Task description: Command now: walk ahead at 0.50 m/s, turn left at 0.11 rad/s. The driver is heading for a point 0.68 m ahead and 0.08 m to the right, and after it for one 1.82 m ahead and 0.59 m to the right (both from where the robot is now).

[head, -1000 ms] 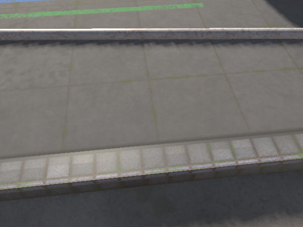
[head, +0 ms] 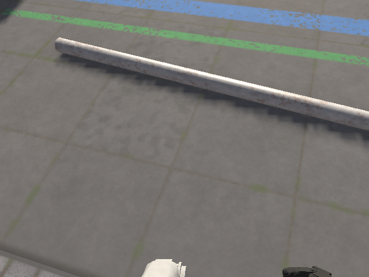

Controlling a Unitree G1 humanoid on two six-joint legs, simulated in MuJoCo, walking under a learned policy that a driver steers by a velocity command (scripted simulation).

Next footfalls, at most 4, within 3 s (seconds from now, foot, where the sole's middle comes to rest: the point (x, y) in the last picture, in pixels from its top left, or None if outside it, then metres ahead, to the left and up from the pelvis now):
0.18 left None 0.29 0.08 -0.62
0.78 right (238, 212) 0.63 -0.10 -0.62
1.24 left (196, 139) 0.95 0.05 -0.62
1.64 right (279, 132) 0.97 -0.28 -0.62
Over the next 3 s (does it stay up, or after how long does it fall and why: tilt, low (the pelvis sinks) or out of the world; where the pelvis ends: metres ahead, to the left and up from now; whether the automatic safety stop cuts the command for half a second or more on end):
stays up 1.47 -0.51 0.16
